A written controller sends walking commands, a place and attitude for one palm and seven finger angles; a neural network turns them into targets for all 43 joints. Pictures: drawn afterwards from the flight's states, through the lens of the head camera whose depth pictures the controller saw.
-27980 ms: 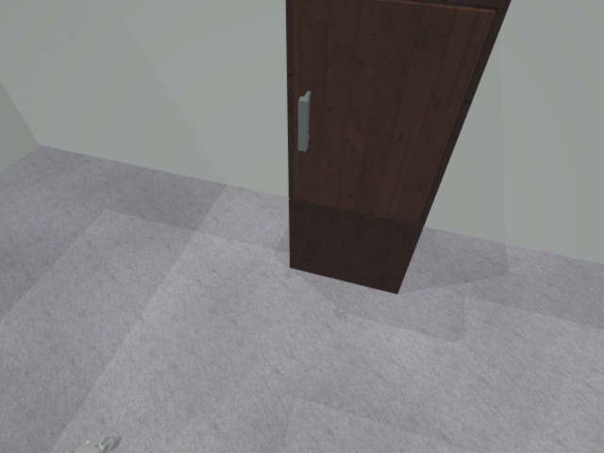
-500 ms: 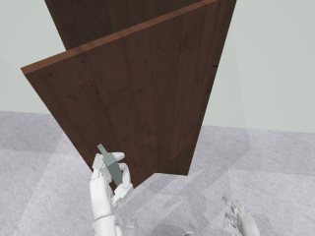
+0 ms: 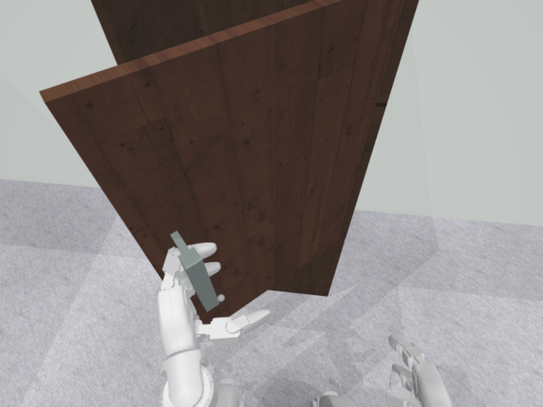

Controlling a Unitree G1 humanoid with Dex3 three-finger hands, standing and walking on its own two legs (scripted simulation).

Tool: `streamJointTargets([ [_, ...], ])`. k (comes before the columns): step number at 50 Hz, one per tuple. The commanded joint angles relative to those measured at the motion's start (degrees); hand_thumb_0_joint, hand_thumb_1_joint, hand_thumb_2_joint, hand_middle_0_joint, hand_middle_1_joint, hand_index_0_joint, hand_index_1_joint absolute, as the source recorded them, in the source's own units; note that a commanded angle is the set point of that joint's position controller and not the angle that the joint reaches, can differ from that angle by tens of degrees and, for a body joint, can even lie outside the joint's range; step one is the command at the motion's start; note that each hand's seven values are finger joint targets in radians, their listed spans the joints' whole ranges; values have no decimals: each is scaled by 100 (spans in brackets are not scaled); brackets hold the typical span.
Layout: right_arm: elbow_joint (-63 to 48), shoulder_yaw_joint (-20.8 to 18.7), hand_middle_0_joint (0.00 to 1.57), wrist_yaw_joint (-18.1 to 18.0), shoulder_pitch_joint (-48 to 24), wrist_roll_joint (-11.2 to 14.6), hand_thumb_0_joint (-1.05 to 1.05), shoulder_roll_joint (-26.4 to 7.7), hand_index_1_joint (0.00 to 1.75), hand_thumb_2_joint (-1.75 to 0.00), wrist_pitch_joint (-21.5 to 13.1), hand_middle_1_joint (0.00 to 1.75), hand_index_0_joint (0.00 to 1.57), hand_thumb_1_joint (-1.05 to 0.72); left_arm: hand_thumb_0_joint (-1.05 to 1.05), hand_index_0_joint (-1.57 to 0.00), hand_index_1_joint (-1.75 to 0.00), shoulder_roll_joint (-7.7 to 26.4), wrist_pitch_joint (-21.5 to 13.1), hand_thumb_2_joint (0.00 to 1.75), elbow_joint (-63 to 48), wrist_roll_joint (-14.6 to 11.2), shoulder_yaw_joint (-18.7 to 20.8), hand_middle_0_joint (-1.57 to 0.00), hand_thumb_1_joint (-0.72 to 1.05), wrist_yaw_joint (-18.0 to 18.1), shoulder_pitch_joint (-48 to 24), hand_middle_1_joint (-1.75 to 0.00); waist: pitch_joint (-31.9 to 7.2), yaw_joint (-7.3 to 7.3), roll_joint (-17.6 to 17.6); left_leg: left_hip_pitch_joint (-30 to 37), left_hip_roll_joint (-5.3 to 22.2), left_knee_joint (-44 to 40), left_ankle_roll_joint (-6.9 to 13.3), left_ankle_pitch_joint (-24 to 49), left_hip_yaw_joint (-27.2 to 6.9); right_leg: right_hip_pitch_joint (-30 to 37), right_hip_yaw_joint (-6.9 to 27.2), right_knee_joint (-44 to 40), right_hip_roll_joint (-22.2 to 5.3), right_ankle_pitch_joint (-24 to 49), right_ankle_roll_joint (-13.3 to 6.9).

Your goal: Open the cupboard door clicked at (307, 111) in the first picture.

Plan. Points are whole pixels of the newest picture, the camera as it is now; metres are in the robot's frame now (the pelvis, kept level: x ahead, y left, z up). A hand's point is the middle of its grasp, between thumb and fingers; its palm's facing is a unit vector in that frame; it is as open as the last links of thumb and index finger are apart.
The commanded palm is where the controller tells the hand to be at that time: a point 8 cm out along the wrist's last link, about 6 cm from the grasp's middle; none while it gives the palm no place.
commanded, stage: open thumb and fingers to let go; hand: left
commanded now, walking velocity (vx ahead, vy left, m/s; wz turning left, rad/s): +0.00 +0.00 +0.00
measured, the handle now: (194, 272) +0.30 +0.13 +0.04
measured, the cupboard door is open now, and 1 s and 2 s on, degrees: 43 45 45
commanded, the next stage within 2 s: slide the hand sideways off the handle in 0.32 s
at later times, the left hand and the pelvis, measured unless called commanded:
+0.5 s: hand (215, 307) +0.25 +0.09 +0.04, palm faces +0.16 -0.99 -0.03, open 14.7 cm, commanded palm +0.21 +0.13 +0.04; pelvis -0.01 +0.02 +0.00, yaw +0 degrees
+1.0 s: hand (195, 341) +0.21 +0.11 +0.04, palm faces -0.15 -0.99 +0.00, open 15.9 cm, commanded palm +0.19 +0.17 +0.04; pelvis +0.00 +0.04 -0.01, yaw -2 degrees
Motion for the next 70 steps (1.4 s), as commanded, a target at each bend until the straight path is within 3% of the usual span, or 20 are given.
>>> streamJointTargets([
  [1,-953,-181,20,-57,-417,-7,0,-488,30,-90,-257,30,20,-90,0,-27,-100,-36,-321,30,-1237,63,99,-27,-50,83,-683,-100,-1150,-39,-564,612,-252,-562,293,849,104,963,658,-1389,-84,1550,247],
  [15,-1042,-115,20,-3,-475,-9,0,-471,30,-90,-242,30,20,-90,0,-15,-30,-437,-107,30,-1262,201,-236,-15,-50,297,-624,-30,-1028,-35,-440,836,-218,-733,267,801,45,643,283,-1217,62,1244,165],
  [21,-1075,-109,20,-1,-513,-3,0,-477,30,-90,-248,30,20,-90,0,-15,-30,-475,-21,30,-1304,239,-271,-15,-50,343,-723,-30,-989,-27,-419,825,-204,-750,263,748,-2,572,242,-1192,86,1084,138],
  [22,-902,-105,20,46,-167,65,0,-742,30,-90,-240,30,20,-90,0,-15,-30,224,-207,30,-1301,771,-1264,-15,-50,-796,-776,-30,-649,-563,-576,790,-185,-563,360,733,48,206,435,-1107,12,1358,177],
  [23,-1022,-165,20,21,-162,76,0,-684,30,-90,-216,30,20,-90,0,-15,-30,611,-428,30,-1680,560,-815,-15,-50,-1430,-1083,-30,-1006,-351,-321,787,-197,-519,380,807,44,405,458,-1024,-21,1532,124],
  [24,-1092,-167,20,-17,-174,86,0,-701,30,-90,-197,30,20,-90,0,-15,-30,812,-538,30,-1813,456,-743,-15,-50,-1829,-1028,-30,-1225,-255,-243,837,-213,-530,397,876,50,596,506,-969,-33,1658,99],
  [27,-1305,-145,20,-42,-205,220,0,-692,30,-90,-276,30,20,-90,0,-15,-30,703,-571,30,-2043,-99,-945,-15,-50,-2868,-767,-30,-1143,-332,27,988,-209,-534,397,868,17,483,471,-962,-26,1573,97],
  [29,-1497,-117,20,-93,-241,338,0,-689,30,-90,-325,30,20,-90,0,-15,-30,501,-400,30,-2104,-722,-759,-15,-50,-3187,-441,-30,-1032,-272,-214,959,-202,-657,387,574,-17,551,389,-1114,36,1165,122],
  [31,-1626,-104,20,-129,-332,407,0,-709,30,-90,-374,30,20,-90,0,-15,-30,457,-204,30,-2126,-1123,-425,-15,-50,-3158,-56,-30,-952,-117,-326,892,-210,-776,357,420,-64,620,305,-1172,81,830,113],
  [33,-1666,-137,20,-130,-293,396,0,-742,30,-90,-371,30,20,-90,0,-15,-30,541,-106,30,-2177,-1158,-143,-15,-50,-2909,178,-30,-938,-52,-472,841,-195,-773,324,451,-80,529,221,-1049,90,825,137],
  [37,-1774,-179,20,-24,-180,324,0,-720,30,-90,-343,30,20,-90,0,-15,-30,666,-140,30,-2316,-739,-60,-15,-50,-2428,579,-30,-950,-2,-394,760,-163,-686,295,725,-95,311,164,-733,91,1022,115],
  [41,-1873,-196,20,45,-118,295,0,-718,30,-90,-248,30,20,-90,0,-15,-30,974,-219,30,-2466,-518,165,-15,-50,-2291,950,-30,-892,75,-303,585,-170,-630,286,679,-54,310,229,-654,106,979,78],
  [42,-1920,-191,20,60,-140,292,0,-701,30,-90,-229,30,20,-90,0,-15,-30,953,-221,30,-2538,-497,139,-15,-50,-2303,1116,-30,-918,114,-143,615,-175,-616,278,726,-5,306,244,-633,98,1040,76],
  [46,-1970,-192,20,42,-73,307,0,-701,30,-90,-134,30,20,-90,0,-15,-30,1140,-218,30,-2793,-572,326,-15,-50,-2382,1346,-30,-1005,72,-142,632,-170,-554,286,907,-4,395,253,-607,141,1294,82],
  [49,-1967,-186,20,7,-67,338,0,-701,30,-90,-115,30,20,-90,0,-15,-30,1100,-252,30,-2892,-697,329,-15,-50,-2512,1438,-30,-839,-16,-112,627,-160,-515,277,827,-14,239,218,-606,166,1261,114],
  [52,-1955,-194,20,-37,-56,340,0,-711,30,-90,-153,30,20,-90,0,-15,-30,1163,-335,30,-3077,-841,411,-15,-50,-2624,1483,-30,-919,-45,-115,618,-160,-438,282,896,-44,202,198,-550,175,1316,128],
  [57,-1947,-249,20,-74,-56,361,0,-694,30,-90,-187,30,20,-90,0,-15,-30,1305,-425,30,-3243,-989,636,-15,-50,-2826,1992,-30,-1254,79,-66,704,-163,-339,267,1299,-42,310,193,-395,190,1661,127],
  [61,-1917,-293,20,-125,-119,391,0,-656,30,-90,-141,30,20,-90,0,-15,-30,1500,-395,30,-3112,-1125,963,-15,-50,-3015,2354,-30,-1155,125,-283,455,-198,-265,287,1231,22,518,260,-455,200,1771,140],
  [66,-1846,-302,20,-227,-210,427,0,-663,30,-90,-130,30,20,-90,0,-15,-30,1701,-483,30,-3066,-1363,1281,-15,-50,-3339,2245,-30,-856,53,-363,110,-219,-114,306,816,71,457,434,-625,184,1376,169],
  [70,-1794,-323,20,-297,-253,468,0,-679,30,-90,-172,30,20,-90,0,-15,-30,1856,-593,30,-3042,-1621,1588,-15,-50,-3650,2288,-30,-792,68,-158,-12,-212,14,288,621,122,335,575,-712,151,1033,188],
])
